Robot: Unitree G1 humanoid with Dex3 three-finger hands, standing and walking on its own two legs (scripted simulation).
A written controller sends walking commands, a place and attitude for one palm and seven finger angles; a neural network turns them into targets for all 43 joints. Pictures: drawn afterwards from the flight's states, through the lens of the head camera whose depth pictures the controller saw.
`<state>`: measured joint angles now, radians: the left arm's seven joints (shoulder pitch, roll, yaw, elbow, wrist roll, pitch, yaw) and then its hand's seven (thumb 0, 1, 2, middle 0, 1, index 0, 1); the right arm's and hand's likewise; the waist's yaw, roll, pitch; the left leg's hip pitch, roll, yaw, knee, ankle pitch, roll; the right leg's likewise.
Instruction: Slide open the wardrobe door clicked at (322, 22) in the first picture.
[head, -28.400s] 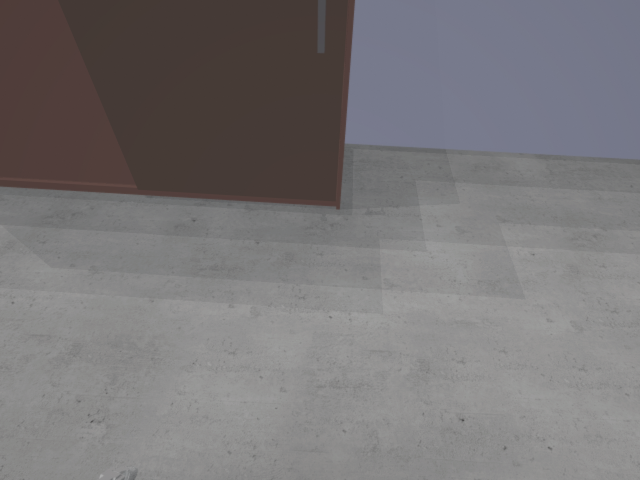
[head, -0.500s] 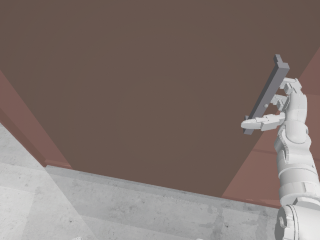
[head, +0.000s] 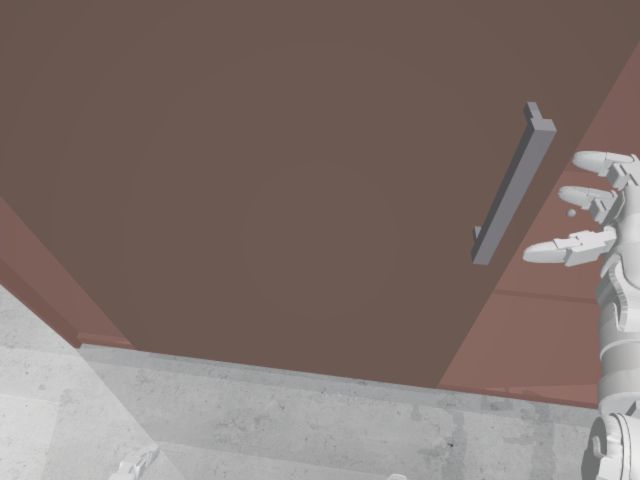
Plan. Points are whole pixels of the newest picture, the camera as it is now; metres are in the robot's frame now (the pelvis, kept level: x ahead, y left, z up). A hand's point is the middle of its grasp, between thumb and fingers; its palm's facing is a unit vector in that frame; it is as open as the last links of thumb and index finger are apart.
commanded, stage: slip the hand off the handle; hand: right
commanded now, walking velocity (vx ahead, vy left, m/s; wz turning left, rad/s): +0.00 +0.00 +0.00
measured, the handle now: (502, 192) +0.47 -0.20 +0.11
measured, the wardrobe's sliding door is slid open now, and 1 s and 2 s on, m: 0.69 0.69 0.69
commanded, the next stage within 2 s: draw the hand back to the body in 0.74 s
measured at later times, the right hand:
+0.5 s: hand (600, 273) +0.33 -0.27 +0.13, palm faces +0.30 +0.95 -0.11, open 14.6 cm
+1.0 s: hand (613, 315) +0.27 -0.25 +0.15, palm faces +0.10 +0.99 -0.01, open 14.7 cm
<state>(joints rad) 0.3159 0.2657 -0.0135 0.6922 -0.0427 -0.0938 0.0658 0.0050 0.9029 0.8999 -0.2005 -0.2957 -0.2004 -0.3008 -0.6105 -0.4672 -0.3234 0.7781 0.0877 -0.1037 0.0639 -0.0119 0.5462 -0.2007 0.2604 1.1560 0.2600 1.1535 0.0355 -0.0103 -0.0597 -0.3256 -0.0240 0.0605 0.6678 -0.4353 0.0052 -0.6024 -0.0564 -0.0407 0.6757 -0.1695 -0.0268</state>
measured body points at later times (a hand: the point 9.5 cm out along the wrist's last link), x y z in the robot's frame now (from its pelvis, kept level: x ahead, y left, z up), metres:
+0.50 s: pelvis +0.00 +0.00 +0.00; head +0.00 +0.00 +0.45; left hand +0.14 +0.25 -0.09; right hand +0.31 -0.32 +0.14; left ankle -0.06 +0.12 -0.71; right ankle +0.10 -0.10 -0.71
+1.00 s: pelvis -0.02 +0.01 +0.01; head -0.04 +0.02 +0.46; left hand +0.16 +0.24 -0.07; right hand +0.26 -0.30 +0.15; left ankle -0.06 +0.12 -0.71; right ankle +0.10 -0.10 -0.71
